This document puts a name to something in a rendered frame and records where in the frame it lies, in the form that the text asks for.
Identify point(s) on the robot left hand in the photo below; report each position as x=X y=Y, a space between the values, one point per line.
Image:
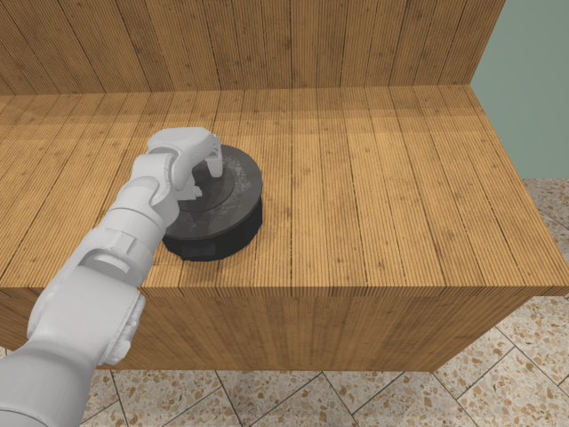
x=199 y=144

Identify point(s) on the robot left forearm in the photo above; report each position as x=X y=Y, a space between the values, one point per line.
x=123 y=244

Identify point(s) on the table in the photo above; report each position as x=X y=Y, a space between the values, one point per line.
x=395 y=229

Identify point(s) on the lid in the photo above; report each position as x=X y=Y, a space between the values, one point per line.
x=225 y=203

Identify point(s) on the left robot upper arm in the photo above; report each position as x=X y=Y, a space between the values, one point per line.
x=91 y=320

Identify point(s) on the knob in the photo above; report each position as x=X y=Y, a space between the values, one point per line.
x=201 y=175

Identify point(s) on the pot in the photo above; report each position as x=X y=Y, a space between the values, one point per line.
x=218 y=247

